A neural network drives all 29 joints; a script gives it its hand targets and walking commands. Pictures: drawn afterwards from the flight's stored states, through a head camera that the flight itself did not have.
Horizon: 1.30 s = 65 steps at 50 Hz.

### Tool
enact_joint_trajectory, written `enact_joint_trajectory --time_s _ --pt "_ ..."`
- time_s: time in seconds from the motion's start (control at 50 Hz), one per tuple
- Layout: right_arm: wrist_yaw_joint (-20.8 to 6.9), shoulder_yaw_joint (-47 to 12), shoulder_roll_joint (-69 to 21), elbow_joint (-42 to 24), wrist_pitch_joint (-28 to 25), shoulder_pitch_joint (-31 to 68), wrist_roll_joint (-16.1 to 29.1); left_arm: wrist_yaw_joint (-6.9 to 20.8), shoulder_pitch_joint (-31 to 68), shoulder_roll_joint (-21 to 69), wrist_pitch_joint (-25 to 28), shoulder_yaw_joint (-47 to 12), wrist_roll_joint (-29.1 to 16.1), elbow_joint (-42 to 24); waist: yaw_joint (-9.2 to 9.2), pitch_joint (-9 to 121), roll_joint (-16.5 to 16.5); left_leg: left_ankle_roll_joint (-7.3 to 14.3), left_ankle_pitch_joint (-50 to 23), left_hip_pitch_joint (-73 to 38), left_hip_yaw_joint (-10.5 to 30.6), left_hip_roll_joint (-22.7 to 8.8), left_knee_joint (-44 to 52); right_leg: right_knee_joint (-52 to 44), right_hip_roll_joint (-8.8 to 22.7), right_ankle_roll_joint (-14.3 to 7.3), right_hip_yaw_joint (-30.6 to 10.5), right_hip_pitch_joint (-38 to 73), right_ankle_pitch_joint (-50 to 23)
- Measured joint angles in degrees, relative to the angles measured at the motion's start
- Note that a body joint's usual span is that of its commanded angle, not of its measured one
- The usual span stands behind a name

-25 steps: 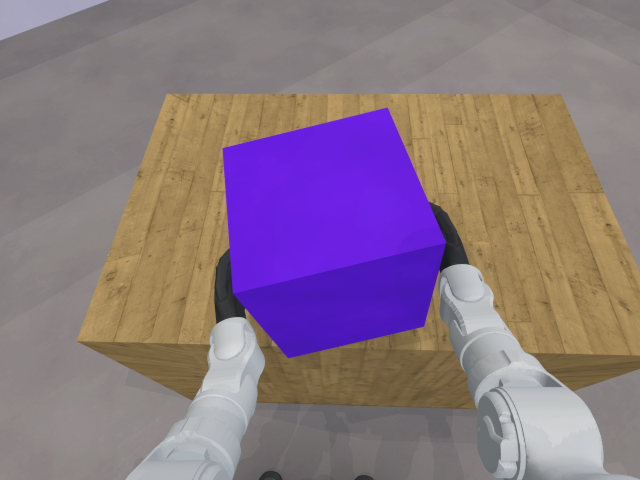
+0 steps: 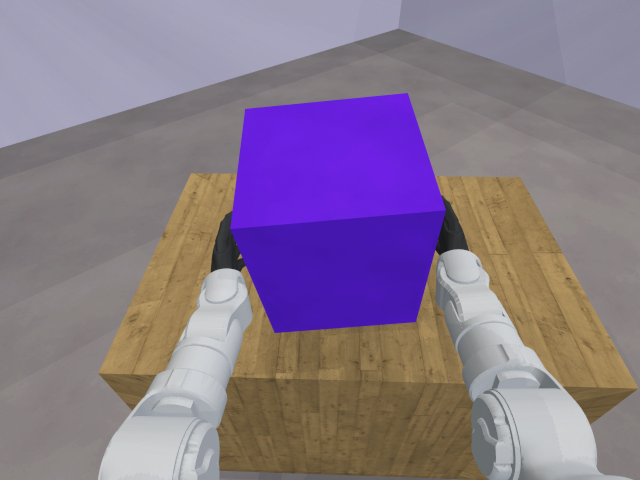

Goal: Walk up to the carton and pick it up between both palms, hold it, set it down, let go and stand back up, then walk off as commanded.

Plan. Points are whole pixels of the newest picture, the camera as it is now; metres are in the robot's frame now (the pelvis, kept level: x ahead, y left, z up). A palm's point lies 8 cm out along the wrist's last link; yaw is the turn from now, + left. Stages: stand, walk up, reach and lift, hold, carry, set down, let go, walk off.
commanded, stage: reach and lift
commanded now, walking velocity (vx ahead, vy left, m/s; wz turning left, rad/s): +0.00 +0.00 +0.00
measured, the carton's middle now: (336, 222) +0.45 +0.00 +0.11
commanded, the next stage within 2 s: hold in 1.54 s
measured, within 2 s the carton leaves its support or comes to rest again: neither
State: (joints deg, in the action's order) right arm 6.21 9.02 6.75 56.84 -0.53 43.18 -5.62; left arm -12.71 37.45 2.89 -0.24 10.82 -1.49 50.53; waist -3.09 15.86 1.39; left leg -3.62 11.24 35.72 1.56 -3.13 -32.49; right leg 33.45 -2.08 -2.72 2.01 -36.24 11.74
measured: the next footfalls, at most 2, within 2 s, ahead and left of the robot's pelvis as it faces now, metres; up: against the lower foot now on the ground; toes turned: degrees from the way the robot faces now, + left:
none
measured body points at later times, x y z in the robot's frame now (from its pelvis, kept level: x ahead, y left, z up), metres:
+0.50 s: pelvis +0.01 +0.01 +0.01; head -0.03 +0.00 +0.46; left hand +0.40 +0.16 +0.14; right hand +0.42 -0.14 +0.14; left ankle +0.04 +0.16 -0.72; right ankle +0.04 -0.09 -0.72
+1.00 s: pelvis +0.01 +0.03 +0.02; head -0.04 +0.03 +0.47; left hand +0.39 +0.18 +0.16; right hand +0.41 -0.12 +0.18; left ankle +0.04 +0.16 -0.72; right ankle +0.04 -0.09 -0.72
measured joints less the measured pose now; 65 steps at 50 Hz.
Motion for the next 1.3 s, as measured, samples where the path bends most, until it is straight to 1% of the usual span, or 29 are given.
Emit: enact_joint_trajectory --time_s 0.08,0.14,0.28,0.44,0.52,0.56,0.6,0.66,0.78,0.88,1.0,1.1,1.2,1.3 --pt "0.86 -0.01 0.00 1.19 3.43 0.02 0.00 0.93 3.13 -1.01 -4.49 0.01 2.42 3.01 0.00 -2.08 0.00 0.01 0.27 -4.93 0.00 0.01 0.56 -0.76 0.00 0.00 0.00 5.04 0.18" --pt "0.97 -0.01 0.01 1.54 5.89 0.04 0.00 1.22 4.37 -1.29 -7.27 0.01 3.19 4.13 0.00 -2.58 0.00 0.11 0.27 -7.01 0.00 0.02 0.99 -1.38 0.00 0.00 0.00 7.24 0.09" --pt "1.06 -0.02 -0.31 -0.34 9.80 0.04 0.00 2.13 4.95 -1.70 -10.19 0.04 5.07 3.85 -0.01 -4.22 -0.02 0.40 0.26 -10.75 0.01 0.04 1.95 -2.80 0.00 0.22 0.00 11.21 -0.15" --pt "1.82 -0.02 -1.26 -3.57 12.77 0.04 0.03 3.20 4.92 -2.50 -13.33 0.04 5.65 0.63 -0.01 -5.30 -0.03 0.54 0.21 -14.02 0.03 0.06 3.46 -4.85 0.00 0.49 0.00 14.79 -0.47" --pt "2.19 -0.02 -1.74 -5.68 13.98 0.05 0.43 3.58 4.60 -2.80 -15.46 0.03 5.94 -2.58 -0.01 -5.89 -0.03 0.60 0.20 -15.78 0.04 0.07 4.27 -6.12 0.00 0.64 0.00 16.79 -0.68" --pt "2.41 -0.02 -1.94 -6.97 14.59 0.03 0.70 4.23 4.59 -3.04 -16.18 0.02 6.79 -3.86 0.07 -7.02 -0.05 0.74 0.21 -17.40 0.05 0.11 4.79 -6.91 0.03 0.80 -0.01 18.56 -0.82" --pt "2.64 -0.02 -2.32 -7.59 15.17 0.02 1.02 4.96 4.33 -3.31 -17.52 0.03 7.81 -5.36 0.40 -8.14 -0.05 0.85 0.20 -19.10 0.08 0.18 5.37 -7.79 0.09 0.96 0.01 20.43 -0.97" --pt "2.86 -0.01 -2.65 -7.95 15.90 0.04 1.33 5.34 4.18 -3.50 -19.28 0.03 8.32 -6.71 0.96 -8.83 -0.10 0.99 0.20 -20.37 0.14 0.31 5.83 -8.81 0.21 1.12 0.07 22.01 -1.20" --pt "3.02 -0.02 -2.80 -10.25 17.25 0.03 3.22 5.53 2.53 -3.10 -21.35 0.03 9.28 -10.98 1.60 -10.02 -0.31 1.34 0.20 -21.70 0.18 0.44 6.19 -10.47 0.31 1.48 0.07 24.01 -1.86" --pt "3.22 -0.02 -3.43 -12.57 18.66 0.04 4.73 5.75 -0.12 -2.88 -23.35 0.03 9.47 -15.88 2.65 -10.75 -0.48 1.51 0.20 -22.53 0.20 0.58 6.25 -11.28 0.43 1.73 0.07 25.21 -2.26" --pt "3.29 -0.02 -3.81 -14.16 19.69 -0.13 5.20 6.05 -0.73 -2.88 -25.72 0.03 10.00 -18.93 3.70 -11.68 -1.04 1.77 0.12 -23.72 0.22 0.87 6.26 -11.40 0.71 2.01 0.07 26.50 -2.36" --pt "3.31 -0.02 -3.82 -14.36 19.85 -0.15 5.34 6.39 -0.69 -2.82 -26.30 0.03 10.85 -19.40 4.16 -11.74 -1.14 1.94 -0.02 -24.33 0.24 0.97 6.26 -11.59 0.80 2.12 0.07 27.21 -2.58" --pt "3.26 -0.02 -3.81 -12.66 19.87 -0.14 5.34 6.60 -0.44 -2.84 -27.64 0.05 11.31 -18.71 4.19 -11.76 -1.34 2.00 -0.19 -24.54 0.25 0.98 6.26 -11.59 0.80 2.13 0.08 27.42 -2.72" --pt "3.25 -0.02 -3.81 -12.54 19.59 -0.14 5.34 6.61 -0.18 -2.90 -27.82 0.05 11.31 -18.72 4.19 -11.76 -1.34 2.00 -0.32 -24.53 0.27 0.99 6.26 -11.59 0.80 2.13 0.08 27.42 -2.84"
